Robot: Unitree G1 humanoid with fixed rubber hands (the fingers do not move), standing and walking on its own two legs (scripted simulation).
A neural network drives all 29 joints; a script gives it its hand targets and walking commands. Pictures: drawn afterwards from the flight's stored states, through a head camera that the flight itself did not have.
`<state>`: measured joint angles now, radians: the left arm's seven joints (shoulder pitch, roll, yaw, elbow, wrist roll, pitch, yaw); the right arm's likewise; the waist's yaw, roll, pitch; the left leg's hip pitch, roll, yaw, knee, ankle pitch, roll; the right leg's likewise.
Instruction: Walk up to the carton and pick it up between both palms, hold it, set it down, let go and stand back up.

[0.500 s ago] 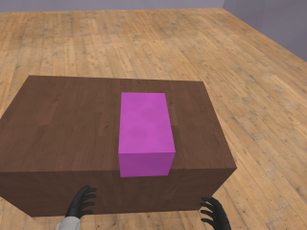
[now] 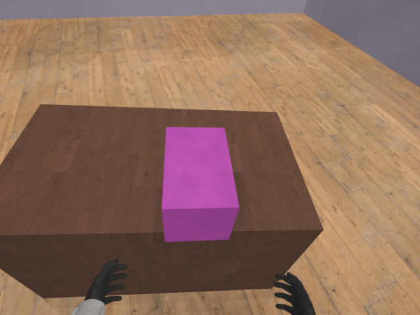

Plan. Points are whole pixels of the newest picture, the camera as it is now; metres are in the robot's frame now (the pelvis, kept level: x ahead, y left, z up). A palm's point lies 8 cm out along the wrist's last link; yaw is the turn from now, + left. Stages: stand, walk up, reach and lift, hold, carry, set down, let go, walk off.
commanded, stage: set down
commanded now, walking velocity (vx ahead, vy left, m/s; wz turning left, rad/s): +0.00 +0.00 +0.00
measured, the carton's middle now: (196, 181) +0.49 +0.03 -0.11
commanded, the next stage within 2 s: let go in 0.24 s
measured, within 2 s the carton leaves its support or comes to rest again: neither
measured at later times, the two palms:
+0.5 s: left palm (95, 302) +0.17 +0.21 -0.08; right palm out of the picture +0.14 -0.20 -0.08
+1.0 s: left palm (70, 309) +0.16 +0.26 -0.08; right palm out of the picture +0.13 -0.25 -0.09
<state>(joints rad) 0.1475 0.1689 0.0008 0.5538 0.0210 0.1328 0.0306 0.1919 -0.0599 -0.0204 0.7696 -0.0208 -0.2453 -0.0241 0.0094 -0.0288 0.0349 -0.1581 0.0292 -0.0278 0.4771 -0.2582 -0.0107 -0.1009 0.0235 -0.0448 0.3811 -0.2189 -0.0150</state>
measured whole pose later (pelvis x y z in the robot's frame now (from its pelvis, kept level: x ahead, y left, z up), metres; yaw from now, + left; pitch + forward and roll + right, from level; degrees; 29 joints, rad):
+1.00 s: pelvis +0.00 -0.01 +0.00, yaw +0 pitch -5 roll -1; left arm 0.15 0.29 0.04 0.67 0.02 0.00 0.03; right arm 0.19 -0.21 -0.04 0.77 -0.03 -0.04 -0.02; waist 0.01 -0.03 0.04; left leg -0.14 0.03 -0.03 0.48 -0.26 -0.01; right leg -0.10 0.02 -0.04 0.41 -0.23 -0.01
